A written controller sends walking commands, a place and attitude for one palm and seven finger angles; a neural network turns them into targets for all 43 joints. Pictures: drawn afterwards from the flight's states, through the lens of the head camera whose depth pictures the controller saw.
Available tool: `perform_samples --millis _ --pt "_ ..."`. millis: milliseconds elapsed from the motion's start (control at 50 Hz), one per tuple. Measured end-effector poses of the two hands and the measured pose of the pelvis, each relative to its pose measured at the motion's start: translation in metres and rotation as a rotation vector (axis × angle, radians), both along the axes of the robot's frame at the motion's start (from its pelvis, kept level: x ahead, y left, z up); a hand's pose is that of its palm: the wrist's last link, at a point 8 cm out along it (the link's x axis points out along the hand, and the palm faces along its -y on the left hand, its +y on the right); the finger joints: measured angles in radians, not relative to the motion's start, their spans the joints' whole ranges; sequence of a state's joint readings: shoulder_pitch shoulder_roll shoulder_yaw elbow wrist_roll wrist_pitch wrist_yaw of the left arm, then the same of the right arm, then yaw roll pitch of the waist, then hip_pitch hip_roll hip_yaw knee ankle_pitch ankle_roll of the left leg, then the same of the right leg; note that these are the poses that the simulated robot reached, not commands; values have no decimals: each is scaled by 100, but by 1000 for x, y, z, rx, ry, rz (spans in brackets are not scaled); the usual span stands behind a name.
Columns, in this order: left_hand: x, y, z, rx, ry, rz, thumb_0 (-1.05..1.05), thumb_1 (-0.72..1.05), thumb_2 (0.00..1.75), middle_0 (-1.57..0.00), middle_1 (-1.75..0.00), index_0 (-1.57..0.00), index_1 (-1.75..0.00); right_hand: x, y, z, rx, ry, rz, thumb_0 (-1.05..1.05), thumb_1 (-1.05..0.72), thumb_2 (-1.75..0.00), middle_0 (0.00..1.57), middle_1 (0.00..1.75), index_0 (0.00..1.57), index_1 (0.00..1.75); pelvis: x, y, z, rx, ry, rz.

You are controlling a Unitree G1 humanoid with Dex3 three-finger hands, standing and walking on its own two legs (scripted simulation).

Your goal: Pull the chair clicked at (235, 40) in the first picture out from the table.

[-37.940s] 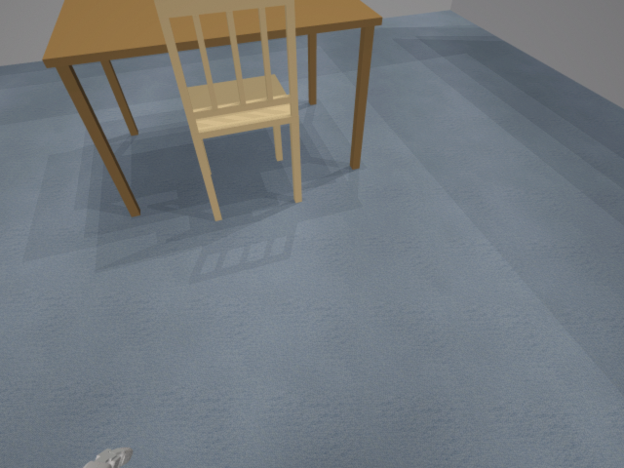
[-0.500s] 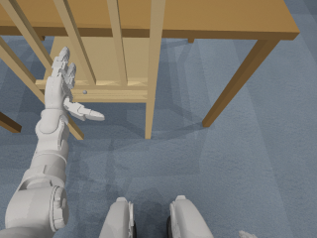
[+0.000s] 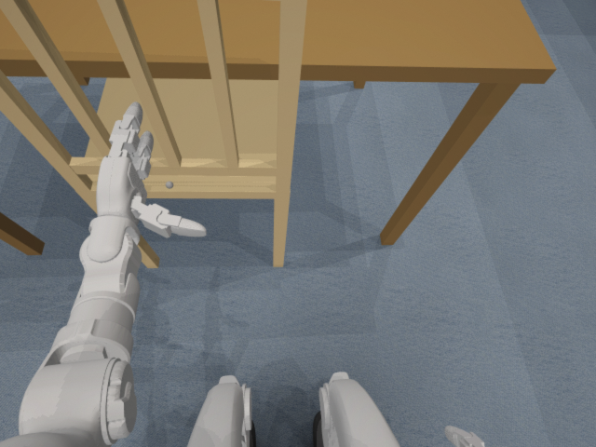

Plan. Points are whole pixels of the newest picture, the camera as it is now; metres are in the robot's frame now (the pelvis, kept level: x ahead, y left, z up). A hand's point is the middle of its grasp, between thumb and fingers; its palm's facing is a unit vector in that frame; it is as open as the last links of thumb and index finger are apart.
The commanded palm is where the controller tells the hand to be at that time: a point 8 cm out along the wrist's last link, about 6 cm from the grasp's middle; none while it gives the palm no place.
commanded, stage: hook a spindle and tug to test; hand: left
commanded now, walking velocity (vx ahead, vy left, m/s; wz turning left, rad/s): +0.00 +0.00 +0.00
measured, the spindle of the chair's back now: (150, 98) +0.58 +0.19 +0.05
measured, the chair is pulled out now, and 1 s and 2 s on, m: -0.09 -0.09 -0.09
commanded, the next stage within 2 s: open the thumb and straighten the fingers in 1.42 s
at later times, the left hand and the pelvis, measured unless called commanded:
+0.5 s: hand (169, 182) +0.46 +0.16 +0.03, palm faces -0.01 -1.00 -0.03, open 11.4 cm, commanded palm +0.43 +0.20 +0.02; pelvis -0.01 +0.00 -0.01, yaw +0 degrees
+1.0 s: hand (177, 186) +0.45 +0.15 +0.02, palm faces -0.01 -1.00 -0.03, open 4.5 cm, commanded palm +0.42 +0.20 +0.02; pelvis +0.00 +0.00 +0.00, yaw -1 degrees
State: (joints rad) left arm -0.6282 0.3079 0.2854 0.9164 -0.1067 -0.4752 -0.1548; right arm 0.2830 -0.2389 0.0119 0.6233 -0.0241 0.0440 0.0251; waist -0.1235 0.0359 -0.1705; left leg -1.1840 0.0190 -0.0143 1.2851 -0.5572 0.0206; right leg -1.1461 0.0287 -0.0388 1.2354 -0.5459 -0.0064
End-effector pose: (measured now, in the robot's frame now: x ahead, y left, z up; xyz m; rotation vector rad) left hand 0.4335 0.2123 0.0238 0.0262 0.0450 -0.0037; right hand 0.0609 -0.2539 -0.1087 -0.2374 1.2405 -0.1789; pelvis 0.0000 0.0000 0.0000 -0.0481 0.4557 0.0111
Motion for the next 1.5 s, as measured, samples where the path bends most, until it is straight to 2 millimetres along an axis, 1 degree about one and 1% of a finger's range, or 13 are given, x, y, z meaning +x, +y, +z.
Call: perform_samples --millis 60,140,260,340,420,500,620,800,920,1060,1240,1320,1500 --pt "1 1 -1 -2 -9 17 -1 -50 30 -9 -15 -9 -15 1 -2 0 -7 -10 4 0 -91 -90 20 30 20 30 -2 -2 -2 2 1 -1" --pt "0 4 4 8 -50 19 -1 -50 30 -13 -29 -13 -29 0 -5 -1 -11 -15 2 0 -91 -90 20 30 20 30 -3 -3 -4 2 1 -3" --pt "-3 7 2 17 -17 -1 -1 -49 30 -22 -57 -22 -56 -4 -6 -3 -5 -1 0 0 -91 -90 20 30 20 30 -4 -4 -4 1 -2 0" --pt "-4 5 -2 -1 -3 1 -1 -45 32 -28 -77 -28 -77 -7 -6 -3 -9 5 -1 0 -91 -90 20 30 20 30 -6 -4 -3 2 -2 1" --pt "-2 1 2 -3 -33 -1 -1 -33 37 -35 -99 -35 -98 -9 -6 -3 -14 4 -2 1 -91 -90 20 30 20 30 -6 -3 -4 1 0 1" --pt "2 -1 4 1 -41 -5 -1 -15 45 -42 -119 -42 -118 -11 -5 -4 -14 5 -4 0 -91 -90 20 30 20 30 -7 -3 -5 0 1 0" --pt "3 -1 -1 3 -13 -2 -1 15 58 -47 -136 -47 -136 -15 -3 -5 -7 9 -12 0 -91 -90 20 30 20 30 -7 -1 -6 1 4 -4" --pt "8 0 -1 9 -28 3 0 63 78 -50 -144 -50 -144 -18 0 -7 -5 32 -9 0 -91 -90 20 30 20 30 -6 0 -7 -1 11 -2" --pt "8 -7 -2 4 -16 -10 1 81 86 -50 -145 -50 -144 -16 0 -6 1 36 -20 1 -91 -90 20 30 20 30 -3 1 -5 0 14 -6" --pt "-9 -11 -2 4 -7 -2 1 88 89 -50 -145 -50 -145 -4 3 -1 21 8 -24 1 -91 -90 20 30 20 30 3 1 2 8 2 -13" --pt "-32 -4 4 18 -38 12 1 90 90 -50 -145 -50 -145 21 1 3 22 -63 13 1 -91 -90 20 30 20 30 3 -2 3 10 -20 -4" --pt "-41 -4 4 18 -32 -8 1 90 90 -50 -145 -50 -145 31 0 4 21 -93 31 1 -91 -90 20 30 20 30 1 -3 3 9 -28 3" --pt "-49 -6 3 9 -39 -4 1 90 90 -50 -145 -50 -145 40 -2 3 7 -140 54 1 -91 -90 20 30 20 30 -5 -5 0 11 -36 8"
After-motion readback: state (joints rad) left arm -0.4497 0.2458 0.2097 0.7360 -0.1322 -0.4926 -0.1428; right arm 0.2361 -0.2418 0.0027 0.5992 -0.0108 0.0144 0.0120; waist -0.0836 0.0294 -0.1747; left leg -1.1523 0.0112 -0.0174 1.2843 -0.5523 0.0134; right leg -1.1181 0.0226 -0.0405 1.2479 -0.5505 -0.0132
